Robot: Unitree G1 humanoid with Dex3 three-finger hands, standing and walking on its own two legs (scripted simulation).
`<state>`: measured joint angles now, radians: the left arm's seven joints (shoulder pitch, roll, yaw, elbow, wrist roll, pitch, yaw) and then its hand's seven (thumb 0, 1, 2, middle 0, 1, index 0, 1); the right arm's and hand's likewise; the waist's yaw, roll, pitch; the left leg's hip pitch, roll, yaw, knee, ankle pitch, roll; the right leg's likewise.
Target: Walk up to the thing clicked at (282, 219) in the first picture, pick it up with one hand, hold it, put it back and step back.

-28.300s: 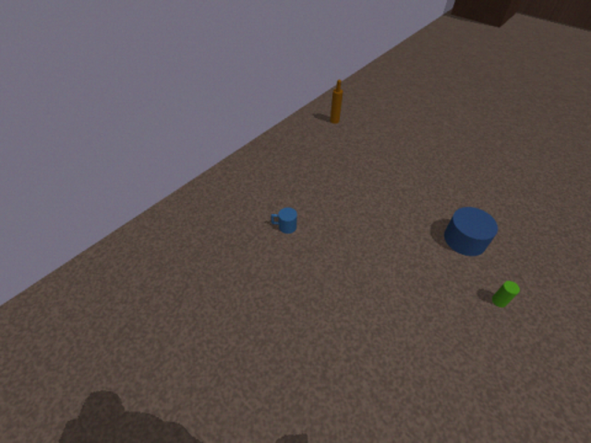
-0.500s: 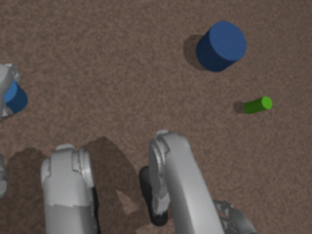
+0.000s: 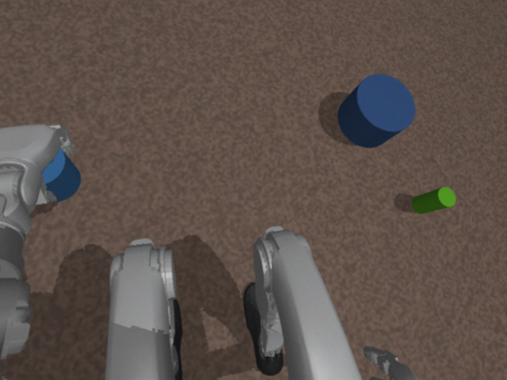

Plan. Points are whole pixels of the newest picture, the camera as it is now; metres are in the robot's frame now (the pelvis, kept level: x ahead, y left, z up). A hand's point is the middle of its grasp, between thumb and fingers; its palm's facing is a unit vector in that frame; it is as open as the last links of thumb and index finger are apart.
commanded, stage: lift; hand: left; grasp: from above
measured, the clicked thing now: (36, 174) +0.45 +0.32 -0.17
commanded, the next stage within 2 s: hold in 1.26 s
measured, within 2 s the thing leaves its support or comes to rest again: neither
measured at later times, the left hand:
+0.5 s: hand out of the picture +0.37 +0.29 +0.06, palm faces -0.45 -0.12 -0.88, open 10.4 cm
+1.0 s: hand out of the picture +0.36 +0.27 +0.21, palm faces -0.46 -0.12 -0.88, open 10.4 cm
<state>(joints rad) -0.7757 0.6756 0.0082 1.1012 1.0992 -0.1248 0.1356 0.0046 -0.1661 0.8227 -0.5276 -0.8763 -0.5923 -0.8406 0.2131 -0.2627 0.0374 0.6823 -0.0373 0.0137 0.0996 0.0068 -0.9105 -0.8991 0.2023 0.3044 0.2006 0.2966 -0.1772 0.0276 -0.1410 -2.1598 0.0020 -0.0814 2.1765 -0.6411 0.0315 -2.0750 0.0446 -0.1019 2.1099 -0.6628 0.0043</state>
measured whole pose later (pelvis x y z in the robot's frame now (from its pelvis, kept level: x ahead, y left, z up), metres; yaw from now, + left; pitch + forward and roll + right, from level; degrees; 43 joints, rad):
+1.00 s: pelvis +0.05 +0.01 +0.30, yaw +5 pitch +15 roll -2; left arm -0.40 0.41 -0.17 0.94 1.00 -0.01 0.17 0.01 -0.17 0.83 -0.53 -0.88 -0.61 -0.83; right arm 0.28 -0.24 -0.02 0.76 0.04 -0.02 -0.04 0.01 -0.91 -0.90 0.20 0.30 0.20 0.30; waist -0.08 0.03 -0.12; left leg -0.88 0.01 -0.01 1.06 -0.43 0.02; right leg -0.84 0.05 0.00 1.01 -0.43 0.00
